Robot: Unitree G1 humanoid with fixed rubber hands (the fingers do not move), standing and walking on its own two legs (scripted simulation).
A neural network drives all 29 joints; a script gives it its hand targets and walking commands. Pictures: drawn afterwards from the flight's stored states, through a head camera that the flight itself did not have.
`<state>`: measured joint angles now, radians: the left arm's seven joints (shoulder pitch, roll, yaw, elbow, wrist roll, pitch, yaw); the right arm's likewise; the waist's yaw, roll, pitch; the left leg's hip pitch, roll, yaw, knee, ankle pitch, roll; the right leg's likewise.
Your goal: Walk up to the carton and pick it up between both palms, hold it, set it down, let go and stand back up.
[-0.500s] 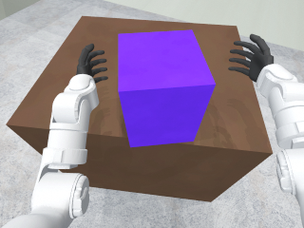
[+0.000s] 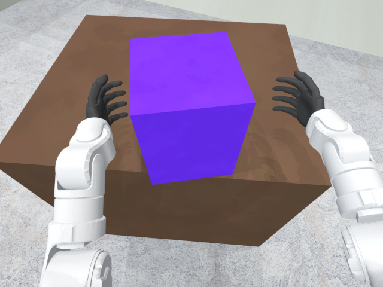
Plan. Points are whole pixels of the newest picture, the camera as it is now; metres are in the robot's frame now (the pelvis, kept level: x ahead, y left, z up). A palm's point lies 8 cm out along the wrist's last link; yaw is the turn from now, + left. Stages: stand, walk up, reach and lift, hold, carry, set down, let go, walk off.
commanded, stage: set down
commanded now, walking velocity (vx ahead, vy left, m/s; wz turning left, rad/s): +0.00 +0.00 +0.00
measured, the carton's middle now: (186, 113) +0.46 +0.05 +0.07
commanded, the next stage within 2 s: none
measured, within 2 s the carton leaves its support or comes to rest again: neither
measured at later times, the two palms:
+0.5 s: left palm (103, 152) +0.32 +0.18 +0.12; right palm (318, 148) +0.37 -0.21 +0.10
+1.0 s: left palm (107, 189) +0.27 +0.18 +0.07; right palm (325, 199) +0.29 -0.23 +0.05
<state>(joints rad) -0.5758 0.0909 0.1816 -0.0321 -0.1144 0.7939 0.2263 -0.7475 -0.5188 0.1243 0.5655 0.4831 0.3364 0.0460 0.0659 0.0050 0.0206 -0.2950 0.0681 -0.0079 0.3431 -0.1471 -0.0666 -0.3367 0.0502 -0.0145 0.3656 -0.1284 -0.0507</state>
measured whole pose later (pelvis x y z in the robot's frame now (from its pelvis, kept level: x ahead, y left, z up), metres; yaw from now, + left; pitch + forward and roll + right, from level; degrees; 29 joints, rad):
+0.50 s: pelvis -0.01 +0.00 +0.00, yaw -1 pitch +2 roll +1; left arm -0.32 0.03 0.13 -0.20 -0.08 0.75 0.23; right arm -0.46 -0.48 0.09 0.38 0.44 0.26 0.05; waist 0.05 -0.01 0.05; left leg -0.22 0.06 0.01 0.33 -0.14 -0.06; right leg -0.29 0.05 0.00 0.39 -0.14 -0.05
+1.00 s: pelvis +0.00 +0.00 +0.00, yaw -1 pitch -1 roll +1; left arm 0.00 -0.01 0.02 -0.23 -0.03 0.48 0.26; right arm -0.08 -0.41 0.03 0.27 0.36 0.05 0.10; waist 0.04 -0.03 0.08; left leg -0.14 0.06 0.02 0.31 -0.15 -0.06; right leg -0.22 0.04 0.01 0.39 -0.16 -0.05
